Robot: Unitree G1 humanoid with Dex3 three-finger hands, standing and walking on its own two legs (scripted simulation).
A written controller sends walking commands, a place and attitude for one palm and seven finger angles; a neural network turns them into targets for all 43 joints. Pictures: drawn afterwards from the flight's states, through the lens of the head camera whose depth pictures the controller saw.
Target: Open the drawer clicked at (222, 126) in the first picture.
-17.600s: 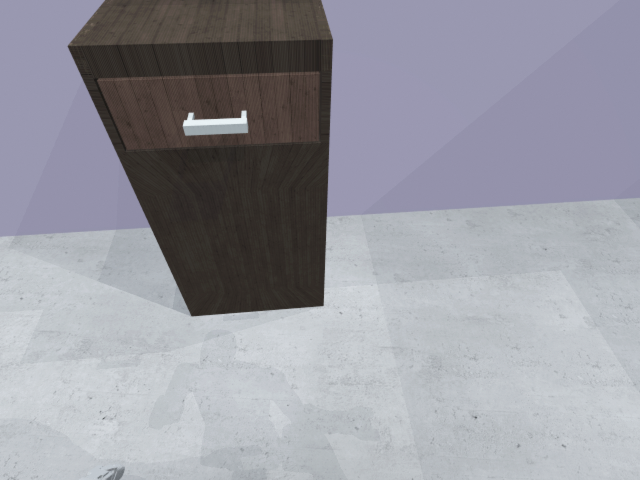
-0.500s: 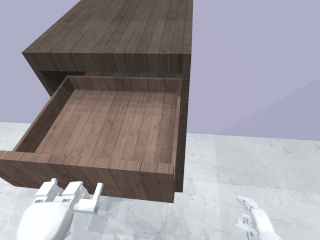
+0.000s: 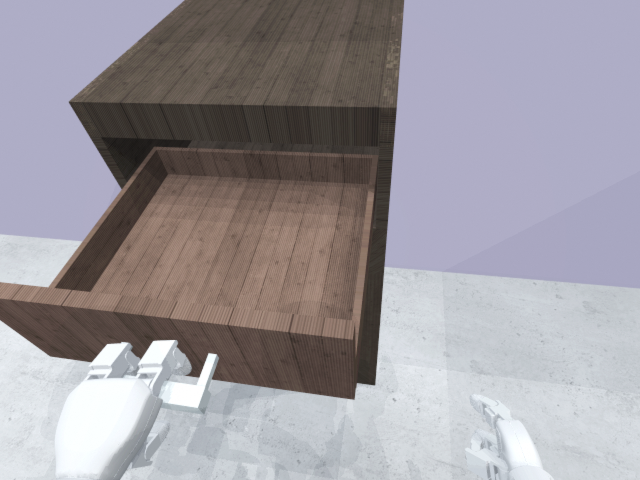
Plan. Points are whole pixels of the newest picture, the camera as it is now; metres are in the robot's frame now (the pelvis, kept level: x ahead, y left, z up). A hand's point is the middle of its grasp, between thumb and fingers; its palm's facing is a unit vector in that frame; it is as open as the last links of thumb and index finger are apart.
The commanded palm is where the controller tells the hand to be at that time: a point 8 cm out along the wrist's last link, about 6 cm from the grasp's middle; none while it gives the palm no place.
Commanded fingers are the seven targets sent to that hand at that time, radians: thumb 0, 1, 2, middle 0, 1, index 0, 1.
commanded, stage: open the thumb to release the handle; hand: left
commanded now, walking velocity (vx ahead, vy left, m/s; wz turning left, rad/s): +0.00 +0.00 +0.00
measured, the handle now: (158, 374) +0.21 +0.22 +0.06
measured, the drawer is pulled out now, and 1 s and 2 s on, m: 0.30 0.29 0.29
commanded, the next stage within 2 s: lift the hand off the handle in 0.16 s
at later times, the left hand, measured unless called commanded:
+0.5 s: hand (142, 428) +0.15 +0.22 +0.04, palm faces +0.06 -0.09 -0.99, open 13.8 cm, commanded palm +0.13 +0.23 +0.09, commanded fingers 0.00 -0.50 0.30 -0.30 -1.20 -0.30 -1.20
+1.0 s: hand (104, 393) +0.17 +0.25 +0.10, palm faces +0.11 -0.09 -0.99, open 13.5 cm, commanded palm +0.13 +0.23 +0.16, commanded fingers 0.00 -0.50 0.30 -0.30 -1.20 -0.30 -1.20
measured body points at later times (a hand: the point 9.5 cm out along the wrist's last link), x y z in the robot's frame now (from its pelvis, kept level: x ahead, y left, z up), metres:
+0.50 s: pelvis -0.01 +0.00 +0.00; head +0.02 -0.03 +0.45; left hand +0.14 +0.22 +0.10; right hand +0.21 -0.22 -0.10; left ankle -0.02 +0.12 -0.71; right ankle +0.03 -0.10 -0.71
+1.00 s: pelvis +0.00 +0.01 +0.02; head +0.00 -0.03 +0.47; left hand +0.16 +0.25 +0.15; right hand +0.22 -0.20 -0.08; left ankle -0.02 +0.12 -0.71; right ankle +0.03 -0.10 -0.71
